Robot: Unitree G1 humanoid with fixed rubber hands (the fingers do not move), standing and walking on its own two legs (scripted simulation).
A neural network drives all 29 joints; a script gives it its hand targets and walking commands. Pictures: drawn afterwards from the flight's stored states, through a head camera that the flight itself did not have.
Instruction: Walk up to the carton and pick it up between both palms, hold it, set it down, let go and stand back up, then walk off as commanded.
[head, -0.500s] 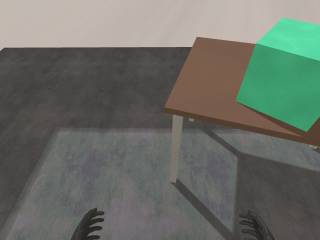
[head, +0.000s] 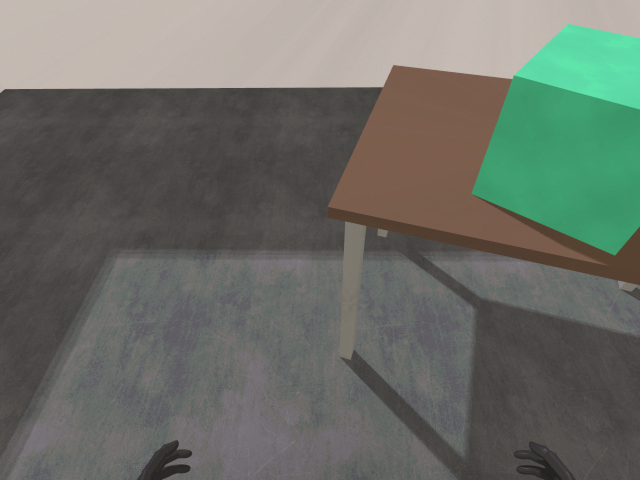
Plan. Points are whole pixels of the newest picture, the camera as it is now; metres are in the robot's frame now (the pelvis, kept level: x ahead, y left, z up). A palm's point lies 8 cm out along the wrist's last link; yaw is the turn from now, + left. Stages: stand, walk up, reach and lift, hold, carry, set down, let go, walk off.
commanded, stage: stand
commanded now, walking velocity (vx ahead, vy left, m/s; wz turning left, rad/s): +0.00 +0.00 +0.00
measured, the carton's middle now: (590, 133) +0.70 -0.46 +0.08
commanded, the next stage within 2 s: walk up in 1.64 s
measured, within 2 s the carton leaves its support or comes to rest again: neither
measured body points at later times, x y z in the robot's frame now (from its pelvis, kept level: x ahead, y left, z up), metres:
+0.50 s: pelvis -0.01 +0.00 +0.00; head +0.00 +0.00 +0.45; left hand +0.11 +0.26 -0.12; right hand +0.12 -0.28 -0.11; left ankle +0.00 +0.12 -0.72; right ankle +0.00 -0.12 -0.72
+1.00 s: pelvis -0.02 +0.00 +0.00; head -0.02 +0.00 +0.45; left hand +0.08 +0.26 -0.13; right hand +0.09 -0.29 -0.12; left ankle +0.00 +0.12 -0.72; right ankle +0.00 -0.12 -0.72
